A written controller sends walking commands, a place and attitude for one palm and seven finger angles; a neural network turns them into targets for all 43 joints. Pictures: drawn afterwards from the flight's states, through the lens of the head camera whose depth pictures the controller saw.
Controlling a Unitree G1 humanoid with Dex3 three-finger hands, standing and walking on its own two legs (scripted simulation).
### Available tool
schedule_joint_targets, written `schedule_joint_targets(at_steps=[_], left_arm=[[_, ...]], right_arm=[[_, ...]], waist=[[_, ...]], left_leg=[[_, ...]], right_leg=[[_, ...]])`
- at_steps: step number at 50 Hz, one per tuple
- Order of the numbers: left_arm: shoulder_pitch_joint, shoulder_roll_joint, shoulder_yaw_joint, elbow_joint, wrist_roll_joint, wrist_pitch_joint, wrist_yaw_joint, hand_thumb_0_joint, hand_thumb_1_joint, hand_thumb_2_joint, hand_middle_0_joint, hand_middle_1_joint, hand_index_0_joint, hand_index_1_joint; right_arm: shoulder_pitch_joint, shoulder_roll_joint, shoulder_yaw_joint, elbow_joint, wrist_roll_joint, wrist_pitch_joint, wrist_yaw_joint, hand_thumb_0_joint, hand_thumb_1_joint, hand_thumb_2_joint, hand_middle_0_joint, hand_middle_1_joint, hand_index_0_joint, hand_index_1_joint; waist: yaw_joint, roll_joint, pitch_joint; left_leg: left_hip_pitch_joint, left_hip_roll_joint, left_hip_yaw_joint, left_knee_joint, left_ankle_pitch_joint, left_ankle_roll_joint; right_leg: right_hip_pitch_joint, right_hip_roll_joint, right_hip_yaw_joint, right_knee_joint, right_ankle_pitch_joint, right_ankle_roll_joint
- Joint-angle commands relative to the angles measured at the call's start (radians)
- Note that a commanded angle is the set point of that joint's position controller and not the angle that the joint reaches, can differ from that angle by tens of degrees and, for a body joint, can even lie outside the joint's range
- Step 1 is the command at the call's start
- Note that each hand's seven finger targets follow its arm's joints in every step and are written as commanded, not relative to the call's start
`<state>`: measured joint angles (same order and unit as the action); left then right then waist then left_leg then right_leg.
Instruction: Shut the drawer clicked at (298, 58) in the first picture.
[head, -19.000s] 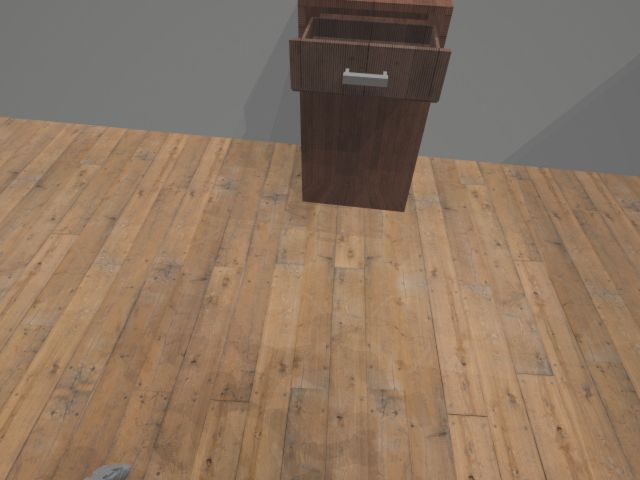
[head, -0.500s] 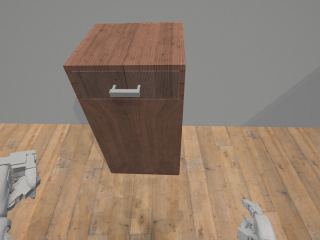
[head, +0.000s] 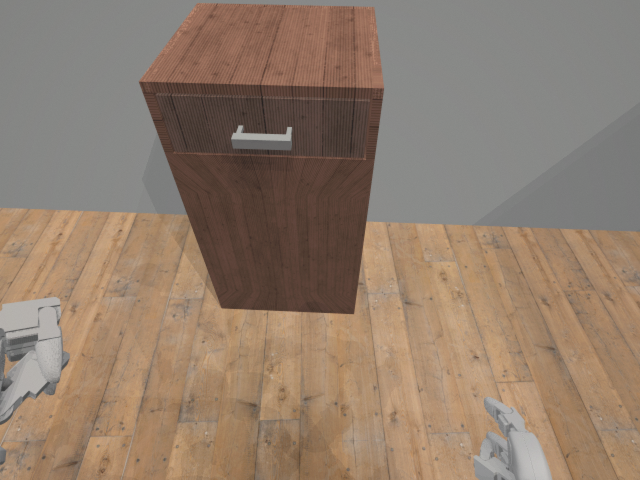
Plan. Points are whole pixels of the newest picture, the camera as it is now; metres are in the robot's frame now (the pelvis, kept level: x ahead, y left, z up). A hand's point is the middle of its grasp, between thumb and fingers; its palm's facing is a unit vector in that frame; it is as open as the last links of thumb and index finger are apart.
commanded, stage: step back with the hand held close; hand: left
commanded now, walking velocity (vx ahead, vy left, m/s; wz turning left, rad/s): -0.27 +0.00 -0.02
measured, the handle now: (263, 135) +0.75 +0.18 +0.00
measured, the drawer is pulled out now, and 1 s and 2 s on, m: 0.00 0.00 0.00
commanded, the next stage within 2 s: stop stepping back and stand still in 0.42 s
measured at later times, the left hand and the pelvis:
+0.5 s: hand (60, 435) +0.13 +0.21 +0.16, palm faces +0.22 -0.83 -0.52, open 3.2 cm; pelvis -0.08 -0.01 +0.00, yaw -2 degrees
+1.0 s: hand out of the picture +0.07 +0.28 +0.19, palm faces +0.33 -0.84 -0.43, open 3.3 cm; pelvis -0.13 +0.05 +0.00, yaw +0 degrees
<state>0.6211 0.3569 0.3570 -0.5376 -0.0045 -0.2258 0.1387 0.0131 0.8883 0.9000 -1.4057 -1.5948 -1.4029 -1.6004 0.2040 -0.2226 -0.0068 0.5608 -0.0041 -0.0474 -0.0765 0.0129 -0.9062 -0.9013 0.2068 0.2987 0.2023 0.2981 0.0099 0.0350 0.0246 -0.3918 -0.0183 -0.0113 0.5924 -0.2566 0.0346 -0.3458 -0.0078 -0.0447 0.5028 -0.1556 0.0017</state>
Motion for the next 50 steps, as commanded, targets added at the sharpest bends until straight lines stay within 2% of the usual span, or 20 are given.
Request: schedule_joint_targets(at_steps=[1,4,6,7,11,14,17,19,22,26,28,32,34,37,39,42,44,47,49,50], left_arm=[[-0.057,0.186,0.118,-0.235,-0.017,-0.066,0.047,0.0,0.9,0.9,-1.4,-1.6,-1.4,-1.6],[-0.054,0.188,0.119,-0.274,-0.019,-0.077,0.053,0.0,0.9,0.9,-1.4,-1.6,-1.4,-1.6],[-0.042,0.184,0.142,-0.308,0.005,-0.091,0.048,0.0,0.9,0.9,-1.4,-1.6,-1.4,-1.6],[-0.07,0.197,0.159,-0.304,0.028,-0.093,0.047,0.0,0.9,0.9,-1.4,-1.6,-1.4,-1.6],[-0.01,0.184,0.157,-0.278,0.007,-0.098,0.037,0.0,0.9,0.9,-1.4,-1.6,-1.4,-1.6],[0.075,0.159,0.115,-0.256,-0.029,-0.087,0.018,0.0,0.9,0.9,-1.4,-1.6,-1.4,-1.6],[0.02,0.186,0.11,-0.287,-0.039,-0.108,-0.004,0.0,0.9,0.9,-1.4,-1.6,-1.4,-1.6],[-0.019,0.237,0.138,-0.305,-0.045,-0.122,-0.013,0.0,0.9,0.9,-1.4,-1.6,-1.4,-1.6],[-0.013,0.255,0.181,-0.319,-0.058,-0.125,-0.016,0.0,0.9,0.9,-1.4,-1.6,-1.4,-1.6],[0.114,0.298,0.261,-0.276,-0.08,-0.108,-0.019,0.0,0.9,0.9,-1.4,-1.6,-1.4,-1.6],[0.137,0.262,0.233,-0.233,-0.088,-0.088,-0.015,0.0,0.9,0.9,-1.4,-1.6,-1.4,-1.6],[0.03,0.213,0.145,-0.152,-0.077,-0.046,0.0,0.0,0.9,0.9,-1.4,-1.6,-1.4,-1.6],[-0.066,0.193,0.099,-0.099,-0.057,-0.034,0.01,0.0,0.9,0.9,-1.4,-1.6,-1.4,-1.6],[-0.234,0.187,0.051,-0.097,-0.025,-0.038,0.016,0.0,0.9,0.9,-1.4,-1.6,-1.4,-1.6],[-0.326,0.192,0.04,-0.154,-0.016,-0.049,0.013,0.0,0.9,0.9,-1.4,-1.6,-1.4,-1.6],[-0.313,0.22,0.101,-0.341,-0.003,-0.084,0.017,0.0,0.9,0.9,-1.4,-1.6,-1.4,-1.6],[-0.236,0.259,0.148,-0.424,-0.004,-0.082,0.021,0.0,0.9,0.9,-1.4,-1.6,-1.4,-1.6],[0.036,0.248,0.179,-0.453,-0.033,-0.072,0.01,0.0,0.9,0.9,-1.4,-1.6,-1.4,-1.6],[0.16,0.225,0.184,-0.408,-0.049,-0.046,0.006,0.0,0.9,0.9,-1.4,-1.6,-1.4,-1.6],[0.22,0.208,0.191,-0.332,-0.059,-0.023,0.006,0.0,0.9,0.9,-1.4,-1.6,-1.4,-1.6]], right_arm=[[-0.066,-0.099,-0.049,-0.116,-0.007,-0.054,-0.018,0.0,-0.9,-0.9,0.2,0.3,0.2,0.3],[-0.079,-0.125,-0.046,-0.124,-0.006,-0.063,-0.034,0.0,-0.9,-0.9,0.2,0.3,0.2,0.3],[-0.104,-0.151,-0.044,-0.142,-0.013,-0.085,-0.043,0.0,-0.9,-0.9,0.2,0.3,0.2,0.3],[-0.103,-0.135,-0.048,-0.14,-0.018,-0.093,-0.043,0.0,-0.9,-0.9,0.2,0.3,0.2,0.3],[-0.088,-0.117,-0.059,-0.136,-0.014,-0.12,-0.022,0.0,-0.9,-0.9,0.2,0.3,0.2,0.3],[-0.071,-0.11,-0.051,-0.097,-0.016,-0.125,0.002,0.0,-0.9,-0.9,0.2,0.3,0.2,0.3],[-0.055,-0.12,-0.044,-0.054,-0.025,-0.118,0.012,0.0,-0.9,-0.9,0.2,0.3,0.2,0.3],[-0.06,-0.107,-0.038,-0.055,-0.024,-0.101,0.01,0.0,-0.9,-0.9,0.2,0.3,0.2,0.3],[-0.075,-0.094,-0.048,-0.085,-0.004,-0.09,0.007,0.0,-0.9,-0.9,0.2,0.3,0.2,0.3],[-0.144,-0.089,-0.033,-0.154,0.029,-0.064,0.0,0.0,-0.9,-0.9,0.2,0.3,0.2,0.3],[-0.136,-0.087,-0.038,-0.142,0.031,-0.051,0.0,0.0,-0.9,-0.9,0.2,0.3,0.2,0.3],[-0.118,-0.102,-0.041,-0.103,0.009,-0.051,-0.023,0.0,-0.9,-0.9,0.2,0.3,0.2,0.3],[-0.105,-0.11,-0.043,-0.086,0.006,-0.057,-0.039,0.0,-0.9,-0.9,0.2,0.3,0.2,0.3],[-0.096,-0.124,-0.032,-0.066,0.001,-0.087,-0.055,0.0,-0.9,-0.9,0.2,0.3,0.2,0.3],[-0.099,-0.131,-0.028,-0.064,-0.001,-0.112,-0.06,0.0,-0.9,-0.9,0.2,0.3,0.2,0.3],[-0.109,-0.149,-0.026,-0.094,-0.017,-0.161,-0.044,0.0,-0.9,-0.9,0.2,0.3,0.2,0.3],[-0.08,-0.112,-0.024,-0.096,-0.026,-0.178,-0.017,0.0,-0.9,-0.9,0.2,0.3,0.2,0.3],[-0.057,-0.084,-0.039,-0.123,-0.029,-0.181,0.025,0.0,-0.9,-0.9,0.2,0.3,0.2,0.3],[-0.052,-0.072,-0.04,-0.13,-0.022,-0.155,0.037,0.0,-0.9,-0.9,0.2,0.3,0.2,0.3],[-0.036,-0.067,-0.038,-0.118,-0.015,-0.135,0.034,0.0,-0.9,-0.9,0.2,0.3,0.2,0.3]], waist=[[-0.029,-0.167,-0.092],[-0.03,0.04,-0.065],[-0.021,0.305,-0.073],[-0.014,0.302,-0.079],[-0.002,0.127,-0.094],[-0.007,0.173,-0.125],[-0.005,0.152,-0.19],[-0.008,0.023,-0.273],[-0.007,-0.043,-0.402],[0.007,-0.154,-0.313],[-0.013,-0.105,-0.181],[-0.038,-0.016,0.058],[-0.043,-0.135,0.137],[-0.052,-0.142,0.201],[-0.055,0.01,0.206],[-0.014,0.421,0.056],[0.016,0.361,-0.067],[0.032,0.213,-0.271],[0.019,0.17,-0.292],[0.003,0.009,-0.263]], left_leg=[[0.159,0.011,-0.01,0.083,-0.085,-0.012],[0.094,0.075,-0.119,-0.144,-0.156,0.012],[-0.277,0.266,-0.387,-0.507,-0.519,0.091],[-0.404,0.316,-0.442,-0.557,-0.582,0.129],[-0.139,0.253,-0.303,-0.399,-0.205,0.12],[0.072,0.201,-0.243,-0.402,-0.103,0.068],[0.272,0.166,-0.161,-0.263,0.349,0.02],[0.413,0.124,-0.056,-0.144,0.573,0.009],[0.547,0.107,0.013,-0.087,0.761,0.019],[0.369,0.06,0.042,-0.021,0.397,-0.003],[0.305,0.03,0.039,0.028,0.154,-0.015],[0.324,0.044,-0.035,0.127,0.027,-0.047],[0.28,0.047,-0.054,0.206,0.004,-0.043],[0.271,0.081,-0.059,0.133,0.009,-0.023],[0.264,0.092,-0.103,-0.005,-0.059,-0.022],[-0.027,0.233,-0.441,-0.606,-0.677,-0.063],[-0.026,0.232,-0.398,-0.646,-0.611,-0.165],[0.13,0.187,-0.167,-0.511,-0.29,-0.111],[0.166,0.117,-0.034,-0.34,-0.139,-0.099],[0.204,0.049,0.056,-0.124,-0.084,-0.099]], right_leg=[[-0.174,-0.203,0.185,-0.27,-0.337,-0.087],[-0.13,-0.082,0.087,-0.12,-0.317,-0.026],[0.206,0.071,0.041,0.282,-0.207,0.023],[0.302,0.091,0.067,0.457,-0.174,0.027],[0.151,0.078,0.078,0.309,-0.283,0.014],[0.083,0.086,0.022,0.046,-0.335,-0.006],[0.075,0.052,0.049,-0.211,-0.075,-0.015],[0.045,0.006,0.082,-0.189,0.234,0.015],[0.05,0.014,0.051,-0.095,0.456,0.081],[0.067,-0.082,0.061,-0.127,0.613,0.101],[-0.053,-0.133,0.097,-0.185,0.31,0.048],[-0.376,-0.157,0.168,-0.34,-0.509,-0.093],[-0.439,-0.185,0.192,-0.367,-0.596,-0.11],[-0.413,-0.153,0.124,-0.297,-0.503,-0.089],[-0.36,-0.074,0.068,-0.16,-0.465,-0.063],[0.096,0.142,0.006,0.304,-0.434,-0.024],[0.187,0.143,0.016,0.418,-0.41,-0.033],[0.272,0.134,-0.035,0.259,-0.4,-0.047],[0.287,0.104,-0.05,-0.025,-0.38,-0.067],[0.184,0.013,0.024,-0.176,-0.349,-0.092]])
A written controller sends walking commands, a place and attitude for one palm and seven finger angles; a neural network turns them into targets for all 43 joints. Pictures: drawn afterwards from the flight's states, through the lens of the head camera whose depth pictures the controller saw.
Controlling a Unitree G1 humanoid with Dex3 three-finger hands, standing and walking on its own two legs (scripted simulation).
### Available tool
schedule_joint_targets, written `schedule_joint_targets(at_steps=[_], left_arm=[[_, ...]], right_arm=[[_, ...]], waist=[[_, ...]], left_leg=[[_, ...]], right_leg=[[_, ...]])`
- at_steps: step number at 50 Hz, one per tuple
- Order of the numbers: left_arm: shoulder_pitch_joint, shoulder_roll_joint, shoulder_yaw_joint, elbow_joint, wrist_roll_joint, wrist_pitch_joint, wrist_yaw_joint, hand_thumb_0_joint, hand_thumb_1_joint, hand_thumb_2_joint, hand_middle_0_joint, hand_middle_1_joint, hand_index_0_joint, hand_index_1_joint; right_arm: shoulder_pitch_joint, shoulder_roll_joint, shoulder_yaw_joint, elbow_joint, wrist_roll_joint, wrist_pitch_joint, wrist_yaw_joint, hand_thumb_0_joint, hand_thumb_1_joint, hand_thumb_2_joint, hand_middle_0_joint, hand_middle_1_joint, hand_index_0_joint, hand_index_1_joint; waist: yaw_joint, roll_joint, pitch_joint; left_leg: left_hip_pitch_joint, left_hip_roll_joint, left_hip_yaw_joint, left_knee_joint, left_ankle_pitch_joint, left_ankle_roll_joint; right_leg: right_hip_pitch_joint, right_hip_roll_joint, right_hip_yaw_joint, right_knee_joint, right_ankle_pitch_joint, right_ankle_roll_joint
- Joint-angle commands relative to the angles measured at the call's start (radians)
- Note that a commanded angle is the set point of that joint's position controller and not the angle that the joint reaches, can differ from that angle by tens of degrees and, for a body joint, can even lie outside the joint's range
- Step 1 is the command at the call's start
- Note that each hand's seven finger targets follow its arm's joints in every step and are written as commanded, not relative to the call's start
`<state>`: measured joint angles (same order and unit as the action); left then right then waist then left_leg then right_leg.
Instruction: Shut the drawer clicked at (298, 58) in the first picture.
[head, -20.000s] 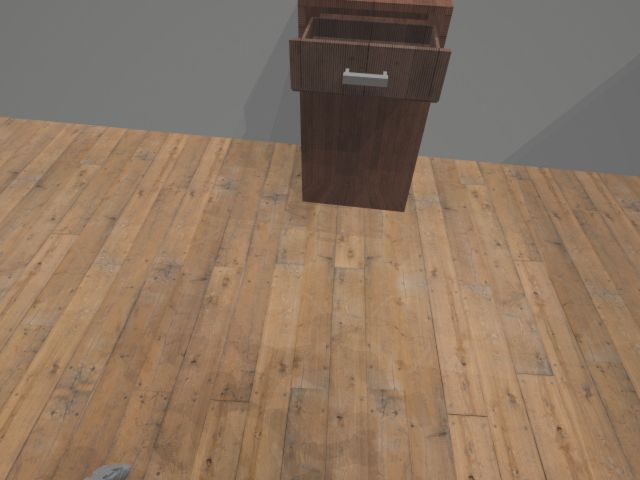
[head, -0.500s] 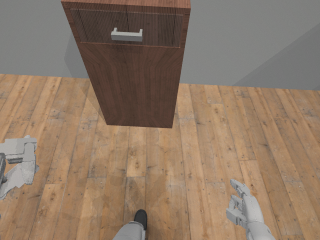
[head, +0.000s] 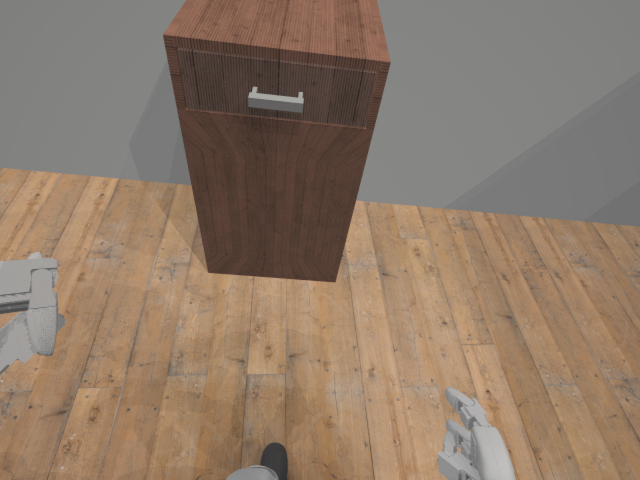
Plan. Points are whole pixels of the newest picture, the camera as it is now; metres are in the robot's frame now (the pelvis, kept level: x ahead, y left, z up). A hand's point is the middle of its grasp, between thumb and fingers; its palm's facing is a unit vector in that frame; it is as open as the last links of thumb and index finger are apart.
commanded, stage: stop stepping back and stand still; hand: left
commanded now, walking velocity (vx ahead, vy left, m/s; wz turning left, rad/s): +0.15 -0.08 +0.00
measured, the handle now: (277, 97) +0.88 +0.13 +0.00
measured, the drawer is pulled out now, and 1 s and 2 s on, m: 0.00 0.00 0.00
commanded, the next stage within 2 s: let the arm hang, fingers relaxed in 0.44 s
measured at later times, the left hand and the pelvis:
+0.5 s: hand (15, 357) +0.17 +0.25 +0.19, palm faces +0.27 -0.79 -0.55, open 3.2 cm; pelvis -0.01 +0.02 +0.00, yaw -1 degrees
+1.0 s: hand out of the picture -0.02 +0.21 -0.17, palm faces +0.11 -0.96 -0.26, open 4.1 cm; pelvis -0.01 +0.01 +0.00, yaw +4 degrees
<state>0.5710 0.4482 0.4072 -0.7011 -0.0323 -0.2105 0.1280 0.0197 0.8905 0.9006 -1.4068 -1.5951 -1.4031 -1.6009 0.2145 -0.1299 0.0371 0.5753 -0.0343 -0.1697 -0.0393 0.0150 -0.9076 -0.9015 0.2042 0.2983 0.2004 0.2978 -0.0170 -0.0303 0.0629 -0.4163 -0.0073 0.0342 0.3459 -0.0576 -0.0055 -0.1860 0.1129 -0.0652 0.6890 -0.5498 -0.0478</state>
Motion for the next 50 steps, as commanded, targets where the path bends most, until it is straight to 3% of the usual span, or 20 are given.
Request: schedule_joint_targets(at_steps=[1,2,4,6,9,11,12,13,15,19,23,26,27,29,31,35,38,42,47,50], left_arm=[[0.222,0.106,0.124,-0.167,-0.045,-0.016,0.011,0.0,0.9,0.9,-1.4,-1.6,-1.4,-1.6],[0.122,0.118,0.134,-0.178,-0.056,-0.001,0.013,0.0,0.9,0.9,-1.4,-1.6,-1.4,-1.6],[-0.051,0.163,0.176,-0.055,-0.054,0.002,0.016,0.0,0.9,0.9,-1.4,-1.6,-1.4,-1.6],[-0.07,0.087,0.096,0.093,-0.033,0.049,0.021,0.0,0.9,0.9,-1.4,-1.6,-1.4,-1.6],[-0.136,0.051,0.017,0.07,-0.017,0.04,0.027,0.0,0.9,0.9,-1.4,-1.6,-1.4,-1.6],[-0.236,0.06,-0.011,-0.073,0.002,-0.009,0.021,0.0,0.9,0.9,-1.4,-1.6,-1.4,-1.6],[-0.234,0.092,0.007,-0.126,0.011,-0.03,0.022,0.0,0.9,0.9,-1.4,-1.6,-1.4,-1.6],[-0.205,0.116,0.014,-0.178,0.005,-0.035,0.011,0.0,0.9,0.9,-1.4,-1.6,-1.4,-1.6],[-0.118,0.158,0.053,-0.339,0.005,-0.042,0.018,0.0,0.9,0.9,-1.4,-1.6,-1.4,-1.6],[0.176,0.134,0.106,-0.304,0.002,-0.037,0.041,0.0,0.9,0.9,-1.4,-1.6,-1.4,-1.6],[0.171,0.112,0.136,-0.073,0.0,-0.024,0.055,0.0,0.9,0.9,-1.4,-1.6,-1.4,-1.6],[0.074,0.116,0.124,0.016,-0.027,-0.01,0.048,0.0,0.9,0.9,-1.4,-1.6,-1.4,-1.6],[-0.057,-0.018,-0.242,0.728,0.095,0.132,-0.098,0.0,0.9,0.9,-1.4,-1.6,-1.4,-1.6],[-0.138,-0.087,-0.275,0.749,0.077,0.217,-0.111,0.0,0.9,0.9,-1.32,-1.513,-1.32,-1.513],[-0.153,-0.133,-0.301,0.841,0.064,0.23,-0.12,0.0,0.9,0.9,-1.24,-1.427,-1.24,-1.427],[-0.223,-0.082,-0.309,1.08,0.076,0.227,-0.12,0.0,0.9,0.9,-1.08,-1.253,-1.08,-1.253],[-0.284,-0.071,-0.326,1.256,0.064,0.226,-0.117,0.0,0.9,0.9,-0.96,-1.123,-0.96,-1.123],[-0.227,-0.143,-0.33,1.436,0.044,0.221,-0.109,0.0,0.9,0.9,-0.8,-0.95,-0.8,-0.95],[-0.266,-0.128,-0.348,1.577,0.044,0.204,-0.112,0.0,0.9,0.9,-0.6,-0.733,-0.6,-0.733],[-0.281,-0.122,-0.352,1.631,0.044,0.201,-0.11,0.0,0.9,0.9,-0.48,-0.603,-0.48,-0.603]], right_arm=[[-0.06,-0.163,-0.085,-0.123,0.019,0.028,-0.008,0.0,-0.9,-0.9,0.2,0.3,0.2,0.3],[-0.082,-0.168,-0.09,-0.102,0.02,0.062,-0.015,0.0,-0.9,-0.9,0.2,0.3,0.2,0.3],[-0.082,-0.162,-0.073,-0.068,0.008,0.068,-0.022,0.0,-0.9,-0.9,0.2,0.3,0.2,0.3],[-0.1,-0.173,-0.076,-0.074,0.036,0.064,-0.043,0.0,-0.9,-0.9,0.2,0.3,0.2,0.3],[-0.085,-0.192,-0.049,-0.058,0.03,0.036,-0.071,0.0,-0.9,-0.9,0.2,0.3,0.2,0.3],[-0.072,-0.197,-0.041,-0.09,0.019,0.002,-0.063,0.0,-0.9,-0.9,0.2,0.3,0.2,0.3],[-0.075,-0.191,-0.046,-0.101,0.018,-0.009,-0.053,0.0,-0.9,-0.9,0.2,0.3,0.2,0.3],[-0.083,-0.164,-0.037,-0.085,0.006,-0.026,-0.042,0.0,-0.9,-0.9,0.2,0.3,0.2,0.3],[-0.082,-0.177,-0.055,-0.105,0.008,-0.047,-0.019,0.0,-0.9,-0.9,0.2,0.3,0.2,0.3],[-0.083,-0.181,-0.062,-0.114,0.014,-0.043,0.006,0.0,-0.9,-0.9,0.2,0.3,0.2,0.3],[-0.069,-0.175,-0.073,-0.117,0.015,0.026,-0.017,0.0,-0.9,-0.9,0.2,0.3,0.2,0.3],[-0.067,-0.175,-0.082,-0.105,0.033,0.054,-0.036,0.0,-0.9,-0.9,0.2,0.3,0.2,0.3],[-0.056,-0.273,-0.104,0.048,0.038,0.031,0.056,0.0,-0.9,-0.9,0.2,0.3,0.2,0.3],[0.05,-0.205,-0.111,0.095,0.041,0.097,0.059,0.0,-0.9,-0.9,0.2,0.3,0.2,0.3],[0.052,-0.204,-0.085,0.081,0.02,0.14,0.057,0.0,-0.9,-0.9,0.2,0.3,0.2,0.3],[-0.03,-0.192,-0.081,0.097,-0.006,0.169,0.031,0.0,-0.9,-0.9,0.2,0.3,0.2,0.3],[0.025,-0.163,-0.075,0.184,-0.006,0.187,0.032,0.0,-0.9,-0.9,0.2,0.3,0.2,0.3],[0.009,-0.168,-0.066,0.248,-0.009,0.178,0.023,0.0,-0.9,-0.9,0.2,0.3,0.2,0.3],[0.077,-0.143,-0.069,0.321,0.006,0.186,0.017,0.0,-0.9,-0.9,0.2,0.3,0.2,0.3],[0.094,-0.152,-0.073,0.363,0.01,0.185,0.016,0.0,-0.9,-0.9,0.2,0.3,0.2,0.3]], waist=[[0.011,-0.13,-0.217],[0.005,-0.204,-0.128],[-0.024,-0.213,-0.082],[-0.024,-0.185,0.027],[-0.029,0.157,0.062],[-0.019,0.429,0.048],[-0.01,0.294,0.026],[-0.009,0.227,-0.051],[0.009,0.187,-0.135],[0.029,0.364,-0.15],[0.014,0.201,-0.087],[-0.006,-0.157,-0.027],[-0.045,-0.084,-0.062],[-0.074,-0.113,-0.151],[-0.026,-0.131,-0.137],[0.011,-0.295,-0.045],[-0.018,-0.004,-0.004],[0.032,0.304,-0.026],[0.004,0.06,-0.101],[0.0,0.033,-0.081]], left_leg=[[0.21,0.002,0.001,0.429,-0.253,-0.058],[0.092,0.003,-0.037,0.644,-0.237,-0.045],[0.005,0.083,-0.117,0.769,-0.268,-0.04],[0.104,0.099,-0.1,0.557,-0.298,0.009],[0.184,0.096,-0.062,0.079,-0.313,0.034],[0.234,0.325,-0.525,-0.128,-0.257,0.109],[0.267,0.356,-0.537,-0.129,-0.146,0.163],[0.245,0.35,-0.549,-0.15,-0.211,0.128],[0.233,0.325,-0.462,-0.124,-0.171,0.129],[0.063,0.234,-0.194,-0.148,-0.308,0.09],[-0.086,0.176,-0.102,-0.064,-0.507,0.039],[-0.065,0.041,-0.025,0.421,-0.301,0.002],[-0.138,0.117,0.005,0.534,-0.334,-0.001],[0.091,0.074,-0.028,0.444,-0.307,-0.011],[0.085,0.103,-0.075,0.35,0.012,0.036],[0.015,0.039,-0.022,0.419,-0.181,0.029],[0.123,0.06,-0.026,0.322,-0.09,0.026],[0.029,0.123,-0.147,0.109,-0.041,0.057],[0.164,0.095,-0.071,0.144,-0.087,0.027],[0.205,0.102,-0.067,0.123,-0.068,0.025]], right_leg=[[-0.187,-0.278,0.252,-0.483,-0.017,-0.106],[-0.307,-0.429,0.378,-0.557,-0.082,-0.182],[-0.376,-0.472,0.278,-0.508,-0.121,-0.187],[-0.44,-0.374,0.195,-0.465,-0.2,-0.113],[-0.308,-0.232,0.035,-0.148,-0.003,-0.042],[-0.4,-0.106,0.002,0.165,-0.001,0.037],[-0.401,-0.105,0.053,0.213,0.027,0.046],[-0.339,-0.134,0.09,0.258,0.024,0.039],[-0.245,-0.139,0.108,0.228,0.097,0.041],[-0.039,-0.11,-0.001,0.072,0.168,0.051],[0.142,-0.089,-0.049,-0.211,0.119,0.024],[-0.073,-0.403,0.387,-0.51,0.077,-0.112],[-0.06,-0.536,0.135,-0.227,0.818,-0.11],[-0.228,-0.369,0.113,-0.159,0.389,-0.083],[-0.223,-0.261,-0.019,-0.054,0.391,-0.005],[-0.153,-0.341,0.094,-0.215,0.576,-0.031],[-0.214,-0.337,0.083,-0.211,0.424,-0.035],[-0.026,-0.217,0.016,-0.208,0.286,0.017],[-0.012,-0.264,0.031,-0.319,0.326,-0.012],[-0.042,-0.261,0.02,-0.345,0.297,-0.014]])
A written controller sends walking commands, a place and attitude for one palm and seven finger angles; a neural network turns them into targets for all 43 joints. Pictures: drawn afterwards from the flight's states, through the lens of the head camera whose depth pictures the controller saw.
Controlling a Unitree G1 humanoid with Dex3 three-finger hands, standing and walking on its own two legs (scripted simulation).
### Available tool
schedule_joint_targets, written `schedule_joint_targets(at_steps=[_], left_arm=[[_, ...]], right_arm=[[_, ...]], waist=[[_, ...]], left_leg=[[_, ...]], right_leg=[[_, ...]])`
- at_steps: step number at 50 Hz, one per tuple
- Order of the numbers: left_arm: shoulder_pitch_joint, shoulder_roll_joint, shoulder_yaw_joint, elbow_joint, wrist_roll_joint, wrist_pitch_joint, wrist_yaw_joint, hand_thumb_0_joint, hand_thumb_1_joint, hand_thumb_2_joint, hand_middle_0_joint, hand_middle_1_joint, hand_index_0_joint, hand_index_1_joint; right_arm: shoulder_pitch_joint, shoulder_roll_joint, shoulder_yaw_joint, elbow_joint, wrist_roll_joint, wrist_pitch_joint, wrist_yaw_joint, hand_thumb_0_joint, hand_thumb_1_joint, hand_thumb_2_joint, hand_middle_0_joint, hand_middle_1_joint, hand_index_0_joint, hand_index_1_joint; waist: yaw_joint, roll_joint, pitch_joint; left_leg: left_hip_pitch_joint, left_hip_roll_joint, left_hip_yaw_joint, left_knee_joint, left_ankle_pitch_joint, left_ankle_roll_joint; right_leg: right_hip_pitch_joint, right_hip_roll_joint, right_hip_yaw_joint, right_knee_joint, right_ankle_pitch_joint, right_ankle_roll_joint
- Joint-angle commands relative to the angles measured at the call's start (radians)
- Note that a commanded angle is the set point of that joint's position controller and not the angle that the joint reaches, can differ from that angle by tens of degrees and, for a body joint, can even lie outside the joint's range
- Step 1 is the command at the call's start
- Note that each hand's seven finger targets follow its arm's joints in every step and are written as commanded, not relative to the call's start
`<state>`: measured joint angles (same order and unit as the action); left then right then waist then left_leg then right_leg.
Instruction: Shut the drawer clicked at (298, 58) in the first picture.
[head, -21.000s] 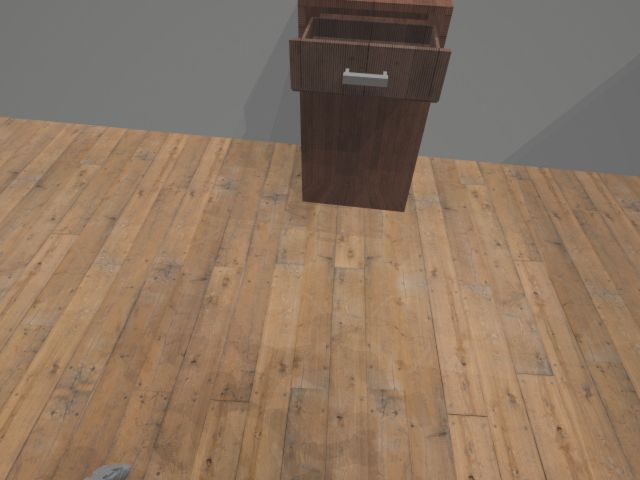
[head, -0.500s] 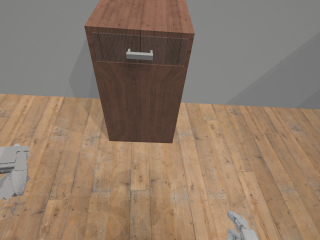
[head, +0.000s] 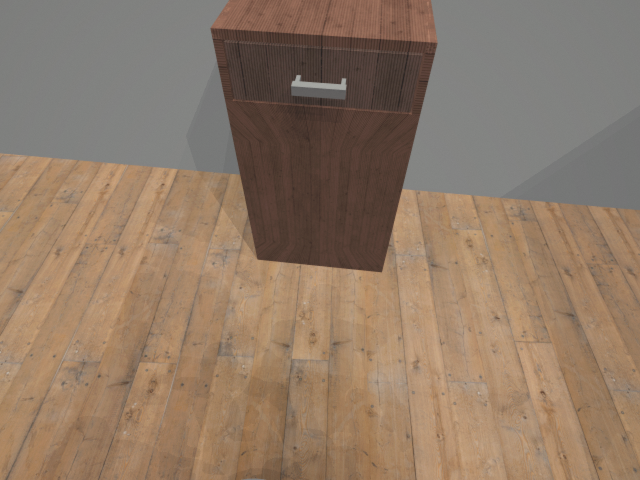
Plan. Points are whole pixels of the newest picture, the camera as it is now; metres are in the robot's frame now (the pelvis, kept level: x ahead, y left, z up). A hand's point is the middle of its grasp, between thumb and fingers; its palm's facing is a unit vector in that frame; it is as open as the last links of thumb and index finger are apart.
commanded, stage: let the arm hang, fingers relaxed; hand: left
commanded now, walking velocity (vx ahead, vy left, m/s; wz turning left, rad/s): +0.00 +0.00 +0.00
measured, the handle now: (319, 85) +0.90 +0.06 +0.00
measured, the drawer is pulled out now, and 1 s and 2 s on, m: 0.00 0.00 0.00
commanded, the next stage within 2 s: look to check the result in 0.64 s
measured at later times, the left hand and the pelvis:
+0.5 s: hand out of the picture +0.03 +0.18 -0.16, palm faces +0.01 -0.98 -0.20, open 7.3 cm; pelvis +0.00 +0.00 +0.01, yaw -2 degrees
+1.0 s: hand out of the picture +0.02 +0.18 -0.16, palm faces +0.02 -0.98 -0.22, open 7.4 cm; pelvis +0.01 +0.00 +0.01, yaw -2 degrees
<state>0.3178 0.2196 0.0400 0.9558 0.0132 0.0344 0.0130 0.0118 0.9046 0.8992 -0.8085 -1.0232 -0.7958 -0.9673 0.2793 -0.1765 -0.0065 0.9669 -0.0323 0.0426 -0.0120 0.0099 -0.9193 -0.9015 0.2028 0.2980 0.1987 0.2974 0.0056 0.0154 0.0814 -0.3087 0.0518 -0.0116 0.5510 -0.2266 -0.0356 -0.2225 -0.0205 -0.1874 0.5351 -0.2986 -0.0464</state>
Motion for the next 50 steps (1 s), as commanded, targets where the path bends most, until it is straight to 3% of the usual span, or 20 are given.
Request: schedule_joint_targets(at_steps=[1,3,7,13,27,34,50], left_arm=[[-0.025,0.103,0.013,-0.008,-0.002,-0.044,0.005,0.0,0.9,0.9,-0.44,-0.56,-0.44,-0.56],[-0.02,0.096,0.009,0.028,-0.004,-0.043,0.008,0.0,0.9,0.9,-0.36,-0.473,-0.36,-0.473],[-0.01,0.083,0.003,0.086,-0.004,-0.043,0.012,0.0,0.9,0.9,-0.2,-0.3,-0.2,-0.3],[-0.01,0.067,0.003,0.134,-0.005,-0.043,0.017,0.0,0.9,0.9,-0.2,-0.3,-0.2,-0.3],[-0.023,0.048,0.009,0.159,-0.006,-0.046,0.022,0.0,0.9,0.9,-0.2,-0.3,-0.2,-0.3],[-0.03,0.056,0.013,0.157,-0.005,-0.05,0.023,0.0,0.9,0.9,-0.2,-0.3,-0.2,-0.3],[-0.043,0.091,0.018,0.158,-0.002,-0.058,0.021,0.0,0.9,0.9,-0.2,-0.3,-0.2,-0.3]], right_arm=[[0.03,-0.102,-0.027,-0.012,0.008,-0.028,-0.012,0.0,-0.9,-0.9,0.2,0.3,0.2,0.3],[0.028,-0.103,-0.025,0.011,0.009,-0.029,-0.015,0.0,-0.9,-0.9,0.2,0.3,0.2,0.3],[0.032,-0.083,-0.02,0.057,0.01,-0.026,-0.015,0.0,-0.9,-0.9,0.2,0.3,0.2,0.3],[0.039,-0.063,-0.017,0.107,0.008,-0.03,-0.016,0.0,-0.9,-0.9,0.2,0.3,0.2,0.3],[0.052,-0.039,-0.018,0.143,0.006,-0.036,-0.022,0.0,-0.9,-0.9,0.2,0.3,0.2,0.3],[0.058,-0.045,-0.023,0.146,0.009,-0.037,-0.023,0.0,-0.9,-0.9,0.2,0.3,0.2,0.3],[0.005,-0.097,-0.031,0.135,0.012,-0.041,-0.024,0.0,-0.9,-0.9,0.2,0.3,0.2,0.3]], waist=[[-0.021,-0.015,-0.093],[-0.017,-0.005,-0.057],[-0.016,-0.048,-0.005],[-0.013,0.0,0.016],[-0.007,0.016,0.005],[-0.012,-0.013,-0.001],[-0.013,0.005,-0.012]], left_leg=[[0.105,0.047,-0.023,-0.096,0.108,0.058],[0.103,0.052,-0.024,-0.119,0.119,0.058],[0.107,0.043,-0.011,-0.137,0.081,0.053],[0.096,0.045,-0.006,-0.167,0.073,0.05],[0.083,0.048,0.0,-0.178,0.12,0.044],[0.095,0.049,0.001,-0.175,0.128,0.044],[0.136,0.06,0.001,-0.183,0.159,0.046]], right_leg=[[-0.007,-0.126,0.136,-0.194,0.043,-0.015],[-0.011,-0.117,0.131,-0.198,0.05,-0.01],[-0.041,-0.122,0.146,-0.24,-0.025,-0.013],[-0.034,-0.117,0.147,-0.242,-0.04,-0.01],[0.024,-0.114,0.138,-0.227,0.048,-0.005],[0.029,-0.116,0.137,-0.231,0.065,-0.005],[0.036,-0.115,0.144,-0.237,0.138,-0.002]])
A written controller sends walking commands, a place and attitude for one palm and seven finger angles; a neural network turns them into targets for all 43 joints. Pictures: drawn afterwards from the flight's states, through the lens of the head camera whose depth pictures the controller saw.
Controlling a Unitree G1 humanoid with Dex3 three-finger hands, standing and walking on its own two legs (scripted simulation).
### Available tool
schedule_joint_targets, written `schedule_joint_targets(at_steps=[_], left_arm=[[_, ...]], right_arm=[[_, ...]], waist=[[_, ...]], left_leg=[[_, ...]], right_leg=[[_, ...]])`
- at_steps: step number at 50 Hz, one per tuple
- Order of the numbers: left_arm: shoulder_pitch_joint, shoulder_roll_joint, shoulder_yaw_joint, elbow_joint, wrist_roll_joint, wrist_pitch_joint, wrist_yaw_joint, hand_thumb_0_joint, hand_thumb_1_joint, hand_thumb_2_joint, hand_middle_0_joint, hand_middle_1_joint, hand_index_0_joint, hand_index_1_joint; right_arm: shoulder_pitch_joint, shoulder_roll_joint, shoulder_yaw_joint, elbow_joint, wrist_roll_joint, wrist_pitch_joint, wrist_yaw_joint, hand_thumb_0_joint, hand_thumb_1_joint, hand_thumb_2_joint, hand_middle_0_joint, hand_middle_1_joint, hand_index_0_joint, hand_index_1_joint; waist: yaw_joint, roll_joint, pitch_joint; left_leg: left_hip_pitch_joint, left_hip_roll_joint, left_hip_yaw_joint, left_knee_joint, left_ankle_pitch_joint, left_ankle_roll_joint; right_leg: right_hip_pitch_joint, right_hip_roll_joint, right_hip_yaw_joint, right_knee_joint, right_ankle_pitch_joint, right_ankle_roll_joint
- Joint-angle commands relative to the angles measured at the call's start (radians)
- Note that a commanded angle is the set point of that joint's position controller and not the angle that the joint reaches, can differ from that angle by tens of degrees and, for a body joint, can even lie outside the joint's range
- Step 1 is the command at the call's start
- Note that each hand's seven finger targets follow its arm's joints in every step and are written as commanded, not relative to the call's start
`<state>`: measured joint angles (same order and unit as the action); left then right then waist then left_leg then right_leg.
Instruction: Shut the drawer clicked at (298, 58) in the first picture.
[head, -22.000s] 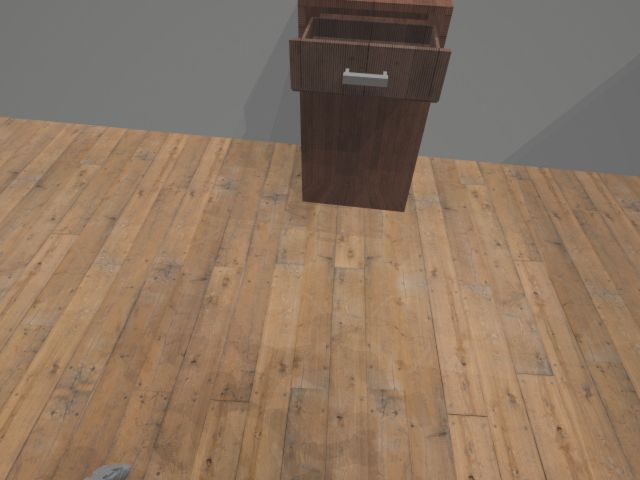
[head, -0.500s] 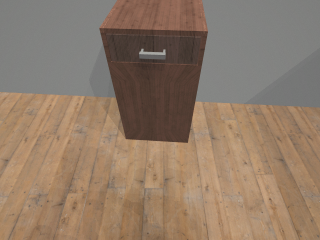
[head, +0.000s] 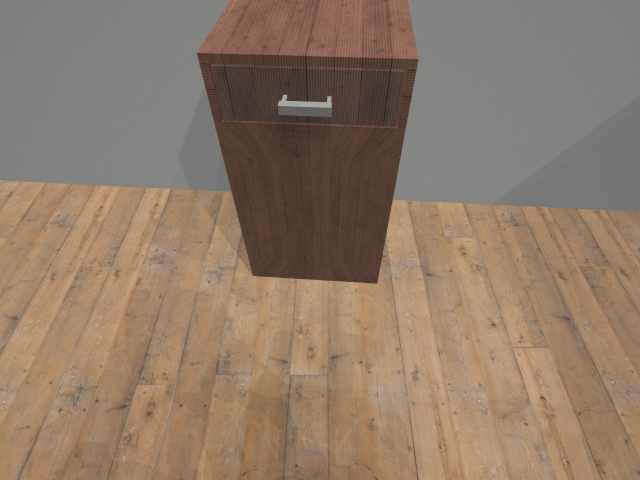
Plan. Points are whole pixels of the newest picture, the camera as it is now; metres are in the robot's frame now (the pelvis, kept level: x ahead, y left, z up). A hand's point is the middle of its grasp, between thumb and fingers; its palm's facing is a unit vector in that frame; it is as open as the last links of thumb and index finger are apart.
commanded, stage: look to check the result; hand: left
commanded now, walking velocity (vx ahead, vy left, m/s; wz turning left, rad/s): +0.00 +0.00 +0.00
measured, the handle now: (306, 104) +0.88 +0.09 -0.01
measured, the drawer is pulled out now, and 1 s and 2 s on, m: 0.00 0.00 0.00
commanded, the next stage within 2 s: stand and wait in 0.22 s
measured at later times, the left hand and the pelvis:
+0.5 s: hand out of the picture +0.06 +0.22 -0.16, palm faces +0.02 -0.96 -0.29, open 7.4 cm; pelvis +0.00 +0.00 +0.00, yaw +0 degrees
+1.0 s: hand out of the picture +0.08 +0.23 -0.15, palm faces -0.01 -0.94 -0.33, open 7.4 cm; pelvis +0.01 -0.01 +0.01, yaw -1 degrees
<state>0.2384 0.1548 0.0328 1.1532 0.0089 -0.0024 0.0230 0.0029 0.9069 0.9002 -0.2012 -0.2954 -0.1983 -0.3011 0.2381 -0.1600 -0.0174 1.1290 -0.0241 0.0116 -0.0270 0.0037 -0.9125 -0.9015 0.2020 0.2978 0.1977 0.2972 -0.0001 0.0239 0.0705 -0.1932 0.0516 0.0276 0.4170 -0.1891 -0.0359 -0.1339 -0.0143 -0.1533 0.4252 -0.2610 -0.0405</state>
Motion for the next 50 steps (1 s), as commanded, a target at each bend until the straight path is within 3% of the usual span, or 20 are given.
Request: schedule_joint_targets(at_steps=[1,15,27,37,40,50], left_arm=[[0.032,0.154,0.026,-0.04,0.002,-0.022,0.011,0.0,0.9,0.9,-0.2,-0.3,-0.2,-0.3],[-0.023,0.228,0.035,-0.057,0.004,-0.031,0.006,0.0,0.9,0.9,-0.2,-0.3,-0.2,-0.3],[-0.093,0.287,0.036,-0.069,0.001,-0.034,-0.001,0.0,0.9,0.9,-0.2,-0.3,-0.2,-0.3],[-0.119,0.328,0.036,-0.075,0.001,-0.038,-0.002,0.0,0.9,0.9,-0.2,-0.3,-0.2,-0.3],[-0.131,0.335,0.035,-0.077,0.002,-0.037,-0.002,0.0,0.9,0.9,-0.2,-0.3,-0.2,-0.3],[-0.14,0.347,0.031,-0.073,0.002,-0.037,-0.005,0.0,0.9,0.9,-0.2,-0.3,-0.2,-0.3]], right_arm=[[0.046,-0.112,-0.02,-0.025,0.003,-0.011,-0.009,0.0,-0.9,-0.9,0.2,0.3,0.2,0.3],[-0.024,-0.191,-0.027,-0.044,0.003,-0.015,-0.006,0.0,-0.9,-0.9,0.2,0.3,0.2,0.3],[-0.075,-0.258,-0.027,-0.051,0.002,-0.019,0.001,0.0,-0.9,-0.9,0.2,0.3,0.2,0.3],[-0.104,-0.297,-0.026,-0.054,0.005,-0.023,0.002,0.0,-0.9,-0.9,0.2,0.3,0.2,0.3],[-0.111,-0.307,-0.027,-0.059,0.006,-0.02,0.004,0.0,-0.9,-0.9,0.2,0.3,0.2,0.3],[-0.126,-0.324,-0.025,-0.058,0.005,-0.021,0.006,0.0,-0.9,-0.9,0.2,0.3,0.2,0.3]], waist=[[-0.009,-0.012,-0.009],[-0.006,-0.023,-0.029],[-0.006,-0.017,-0.05],[-0.005,-0.016,-0.087],[-0.007,-0.021,-0.06],[-0.006,-0.014,-0.065]], left_leg=[[0.022,0.062,-0.041,-0.05,0.124,0.047],[0.051,0.07,-0.043,-0.067,0.149,0.046],[0.068,0.08,-0.052,-0.095,0.146,0.045],[0.097,0.087,-0.049,-0.103,0.201,0.044],[0.092,0.087,-0.052,-0.112,0.173,0.042],[0.105,0.09,-0.052,-0.123,0.16,0.041]], right_leg=[[-0.043,-0.122,0.109,-0.127,0.107,-0.009],[-0.014,-0.129,0.118,-0.146,0.185,-0.006],[0.007,-0.132,0.133,-0.164,0.171,-0.008],[0.045,-0.14,0.134,-0.16,0.281,-0.001],[0.023,-0.136,0.141,-0.177,0.23,-0.001],[0.019,-0.137,0.15,-0.193,0.195,0.001]])
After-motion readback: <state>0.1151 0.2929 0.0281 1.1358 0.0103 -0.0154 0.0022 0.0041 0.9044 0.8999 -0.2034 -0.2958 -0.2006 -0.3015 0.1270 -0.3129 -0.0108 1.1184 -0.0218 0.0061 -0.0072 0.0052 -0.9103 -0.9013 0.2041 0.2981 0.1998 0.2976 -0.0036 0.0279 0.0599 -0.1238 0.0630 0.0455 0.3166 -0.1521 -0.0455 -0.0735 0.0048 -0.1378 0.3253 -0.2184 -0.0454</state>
